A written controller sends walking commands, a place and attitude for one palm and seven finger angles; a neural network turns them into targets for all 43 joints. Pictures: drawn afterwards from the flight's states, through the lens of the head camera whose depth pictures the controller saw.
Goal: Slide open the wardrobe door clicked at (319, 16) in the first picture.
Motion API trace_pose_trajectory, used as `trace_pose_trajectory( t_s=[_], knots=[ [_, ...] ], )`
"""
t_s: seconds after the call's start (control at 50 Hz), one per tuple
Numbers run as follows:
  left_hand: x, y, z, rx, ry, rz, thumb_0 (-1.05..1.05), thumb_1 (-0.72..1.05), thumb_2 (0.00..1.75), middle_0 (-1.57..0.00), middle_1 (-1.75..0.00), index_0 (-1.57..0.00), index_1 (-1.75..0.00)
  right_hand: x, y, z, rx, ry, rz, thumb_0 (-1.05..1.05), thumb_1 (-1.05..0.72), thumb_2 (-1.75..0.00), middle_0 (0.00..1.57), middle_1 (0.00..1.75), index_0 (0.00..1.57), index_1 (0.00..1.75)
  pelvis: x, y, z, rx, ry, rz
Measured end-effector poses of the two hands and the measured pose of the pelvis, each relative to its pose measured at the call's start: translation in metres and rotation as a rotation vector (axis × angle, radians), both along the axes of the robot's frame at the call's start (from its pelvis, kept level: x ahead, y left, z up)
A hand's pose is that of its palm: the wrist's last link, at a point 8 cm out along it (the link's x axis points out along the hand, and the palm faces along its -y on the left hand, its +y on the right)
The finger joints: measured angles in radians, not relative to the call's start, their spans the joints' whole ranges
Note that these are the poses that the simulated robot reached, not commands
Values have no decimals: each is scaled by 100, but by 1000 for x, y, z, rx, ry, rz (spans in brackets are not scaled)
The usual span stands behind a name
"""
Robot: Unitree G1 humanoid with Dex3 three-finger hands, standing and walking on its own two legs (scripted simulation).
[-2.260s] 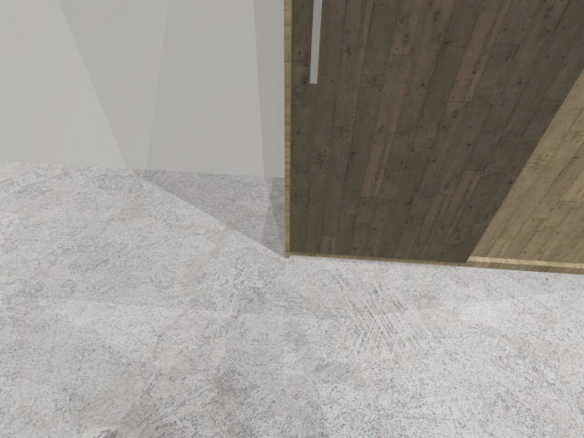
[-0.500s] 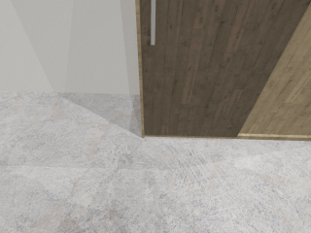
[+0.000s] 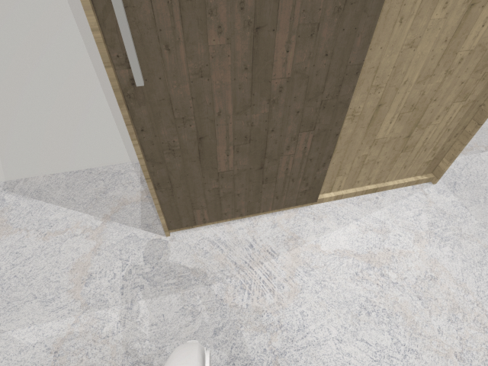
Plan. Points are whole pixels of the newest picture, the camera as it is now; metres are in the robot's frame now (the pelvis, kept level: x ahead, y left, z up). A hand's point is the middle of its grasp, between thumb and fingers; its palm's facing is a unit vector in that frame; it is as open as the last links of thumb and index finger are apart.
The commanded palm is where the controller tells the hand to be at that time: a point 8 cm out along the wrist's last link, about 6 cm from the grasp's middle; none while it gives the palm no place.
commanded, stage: turn to face it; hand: left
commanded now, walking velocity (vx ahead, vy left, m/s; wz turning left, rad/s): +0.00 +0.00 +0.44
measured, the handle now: (129, 39) +0.76 +0.32 +0.16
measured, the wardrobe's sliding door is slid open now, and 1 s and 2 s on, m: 0.00 0.00 0.00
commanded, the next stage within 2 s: take the last steps up to it in 0.68 s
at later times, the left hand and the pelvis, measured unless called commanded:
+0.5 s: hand out of the picture +0.09 +0.25 -0.18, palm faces +0.17 -0.96 -0.21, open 7.3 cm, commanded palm none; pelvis +0.08 +0.06 +0.00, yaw +7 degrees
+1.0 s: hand out of the picture +0.03 +0.17 -0.17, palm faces +0.36 -0.91 -0.19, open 7.3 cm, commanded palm none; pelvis +0.09 +0.02 +0.00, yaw +17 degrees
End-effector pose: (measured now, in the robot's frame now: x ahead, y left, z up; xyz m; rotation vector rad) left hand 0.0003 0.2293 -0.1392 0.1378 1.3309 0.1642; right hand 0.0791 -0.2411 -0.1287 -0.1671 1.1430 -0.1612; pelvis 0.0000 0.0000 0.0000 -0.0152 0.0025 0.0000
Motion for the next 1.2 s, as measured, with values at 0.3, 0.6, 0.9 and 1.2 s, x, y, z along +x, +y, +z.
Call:
trace_pose_trajectory(
  t_s=[0.3,0.6,0.9,1.2],
  knots=[
    [70,43,-27,-61,-4,86,0,91,90,-20,-29,-20,-30,64,70,2,-44,54,66,-1,-95,-90,20,30,21,30,67,54,-7,-18,-18,68],
    [77,65,-1,46,-12,145,0,91,90,-20,-29,-20,-30,37,61,-10,2,202,73,0,-91,-90,20,30,21,30,76,46,0,-2,8,154],
    [40,1,10,41,-46,275,1,92,90,-20,-29,-21,-30,75,22,-17,22,190,192,1,-91,-90,20,30,20,30,79,9,3,28,-7,264],
    [-61,-6,-16,-143,296,417,0,91,90,-20,-29,-20,-30,175,112,-4,-12,14,329,1,-91,-90,20,30,20,30,114,67,-10,5,-5,266]
  ],
)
